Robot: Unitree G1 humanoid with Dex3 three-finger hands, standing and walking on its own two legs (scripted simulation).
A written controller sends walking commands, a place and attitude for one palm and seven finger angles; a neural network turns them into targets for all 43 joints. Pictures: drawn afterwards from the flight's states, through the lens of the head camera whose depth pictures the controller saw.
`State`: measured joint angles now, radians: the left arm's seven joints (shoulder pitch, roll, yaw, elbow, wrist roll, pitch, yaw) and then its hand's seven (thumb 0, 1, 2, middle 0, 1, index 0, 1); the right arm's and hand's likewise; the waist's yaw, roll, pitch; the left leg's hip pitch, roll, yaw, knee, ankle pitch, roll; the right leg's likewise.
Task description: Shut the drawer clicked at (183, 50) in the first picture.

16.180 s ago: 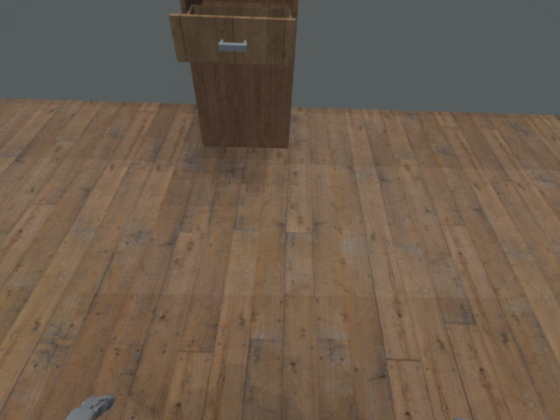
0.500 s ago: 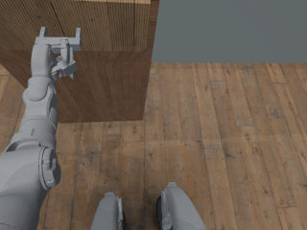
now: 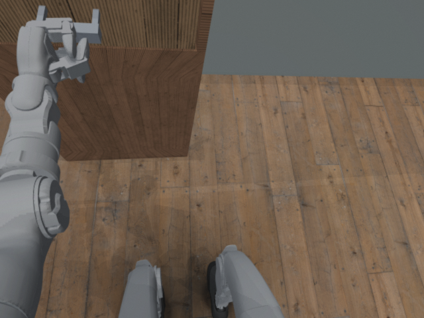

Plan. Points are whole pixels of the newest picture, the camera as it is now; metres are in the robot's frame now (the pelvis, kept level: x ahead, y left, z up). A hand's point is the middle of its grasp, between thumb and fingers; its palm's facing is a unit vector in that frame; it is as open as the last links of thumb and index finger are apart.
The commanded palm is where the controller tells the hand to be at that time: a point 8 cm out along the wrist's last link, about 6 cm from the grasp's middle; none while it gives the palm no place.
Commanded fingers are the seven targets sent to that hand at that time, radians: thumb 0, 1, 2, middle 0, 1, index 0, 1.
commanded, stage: push the drawer shut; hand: left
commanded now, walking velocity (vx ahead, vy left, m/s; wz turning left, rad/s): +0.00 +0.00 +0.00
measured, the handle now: (68, 23) +0.63 +0.18 +0.06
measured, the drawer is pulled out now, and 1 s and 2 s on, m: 0.00 0.00 0.00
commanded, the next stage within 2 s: pull the fist back off the drawer in 0.16 s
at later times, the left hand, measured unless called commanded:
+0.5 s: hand (81, 56) +0.56 +0.16 +0.06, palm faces -0.03 -1.00 -0.06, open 3.4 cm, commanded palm +0.57 +0.18 +0.07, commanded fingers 0.00 0.90 0.90 -1.40 -1.60 -1.40 -1.60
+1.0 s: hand (89, 60) +0.55 +0.15 +0.06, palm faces -0.03 -1.00 -0.04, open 3.3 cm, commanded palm +0.52 +0.19 +0.07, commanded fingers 0.00 0.90 0.90 -1.40 -1.60 -1.40 -1.60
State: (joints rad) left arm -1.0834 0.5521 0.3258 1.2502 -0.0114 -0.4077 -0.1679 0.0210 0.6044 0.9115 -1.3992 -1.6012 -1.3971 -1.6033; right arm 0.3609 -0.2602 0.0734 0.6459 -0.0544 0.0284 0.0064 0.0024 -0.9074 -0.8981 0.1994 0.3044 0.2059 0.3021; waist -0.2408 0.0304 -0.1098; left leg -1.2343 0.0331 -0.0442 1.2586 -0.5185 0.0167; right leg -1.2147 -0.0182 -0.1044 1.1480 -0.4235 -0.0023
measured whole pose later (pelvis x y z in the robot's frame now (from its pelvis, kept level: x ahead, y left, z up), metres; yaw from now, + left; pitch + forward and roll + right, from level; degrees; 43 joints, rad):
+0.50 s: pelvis -0.02 +0.00 -0.01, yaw +0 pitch +29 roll -5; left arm -1.17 0.60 0.30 1.30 0.00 -0.37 -0.15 0.07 0.61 0.94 -1.40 -1.60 -1.40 -1.60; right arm 0.38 -0.27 0.10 0.66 -0.05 -0.03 0.00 0.00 -0.91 -0.90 0.20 0.30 0.21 0.30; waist -0.27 0.03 -0.11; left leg -1.29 0.03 -0.05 1.28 -0.49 0.02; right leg -1.27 -0.02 -0.11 1.16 -0.39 0.00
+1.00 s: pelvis +0.02 +0.00 +0.01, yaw -2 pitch +27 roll -4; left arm -0.92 0.47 0.37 1.11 -0.03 -0.41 -0.15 0.05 0.83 0.88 -1.40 -1.60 -1.40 -1.60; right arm 0.37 -0.26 0.06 0.60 -0.04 0.05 0.03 0.00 -0.91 -0.90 0.20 0.30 0.21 0.30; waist -0.21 0.04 -0.12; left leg -1.13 0.05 0.00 1.20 -0.53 0.02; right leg -1.14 0.00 -0.06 1.11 -0.43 0.01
